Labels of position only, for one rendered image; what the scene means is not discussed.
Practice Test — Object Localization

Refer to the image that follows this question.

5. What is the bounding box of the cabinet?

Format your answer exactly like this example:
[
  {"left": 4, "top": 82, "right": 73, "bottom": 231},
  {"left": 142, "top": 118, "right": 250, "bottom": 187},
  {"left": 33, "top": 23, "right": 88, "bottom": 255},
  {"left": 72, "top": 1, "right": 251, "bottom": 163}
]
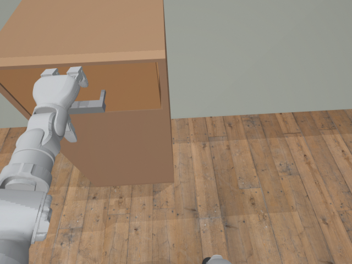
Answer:
[{"left": 0, "top": 0, "right": 174, "bottom": 187}]

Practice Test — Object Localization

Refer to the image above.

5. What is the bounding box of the robot left forearm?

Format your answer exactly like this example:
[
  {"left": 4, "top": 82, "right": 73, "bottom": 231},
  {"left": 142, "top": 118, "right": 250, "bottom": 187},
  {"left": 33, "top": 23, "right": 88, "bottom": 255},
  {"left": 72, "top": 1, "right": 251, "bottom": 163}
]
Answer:
[{"left": 0, "top": 103, "right": 68, "bottom": 194}]

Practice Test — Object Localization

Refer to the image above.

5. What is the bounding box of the robot left upper arm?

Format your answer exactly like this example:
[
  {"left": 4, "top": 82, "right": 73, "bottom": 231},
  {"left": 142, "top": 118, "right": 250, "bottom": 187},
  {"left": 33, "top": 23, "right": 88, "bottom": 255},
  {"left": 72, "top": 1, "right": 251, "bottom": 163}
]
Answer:
[{"left": 0, "top": 189, "right": 52, "bottom": 264}]

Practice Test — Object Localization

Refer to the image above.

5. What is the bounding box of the handle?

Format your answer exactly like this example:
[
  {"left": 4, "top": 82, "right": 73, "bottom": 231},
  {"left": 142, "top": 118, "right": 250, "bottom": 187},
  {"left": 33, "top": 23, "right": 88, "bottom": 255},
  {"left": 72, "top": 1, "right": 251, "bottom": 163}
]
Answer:
[{"left": 68, "top": 90, "right": 106, "bottom": 114}]

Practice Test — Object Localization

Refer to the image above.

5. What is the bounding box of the drawer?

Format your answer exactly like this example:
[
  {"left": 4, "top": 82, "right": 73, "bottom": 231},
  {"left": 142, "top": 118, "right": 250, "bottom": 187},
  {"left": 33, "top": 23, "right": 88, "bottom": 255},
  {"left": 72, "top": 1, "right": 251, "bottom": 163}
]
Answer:
[{"left": 0, "top": 62, "right": 161, "bottom": 115}]

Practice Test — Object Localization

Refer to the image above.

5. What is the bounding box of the right robot shin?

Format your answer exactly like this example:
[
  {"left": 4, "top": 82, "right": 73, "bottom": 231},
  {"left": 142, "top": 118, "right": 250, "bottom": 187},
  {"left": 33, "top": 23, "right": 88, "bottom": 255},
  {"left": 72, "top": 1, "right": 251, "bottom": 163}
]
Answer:
[{"left": 208, "top": 255, "right": 223, "bottom": 262}]

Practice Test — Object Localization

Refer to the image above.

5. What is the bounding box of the robot left hand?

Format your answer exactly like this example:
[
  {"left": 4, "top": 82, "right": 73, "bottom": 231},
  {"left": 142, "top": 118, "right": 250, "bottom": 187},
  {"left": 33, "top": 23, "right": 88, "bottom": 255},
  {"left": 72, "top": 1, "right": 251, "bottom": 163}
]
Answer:
[{"left": 32, "top": 66, "right": 89, "bottom": 142}]

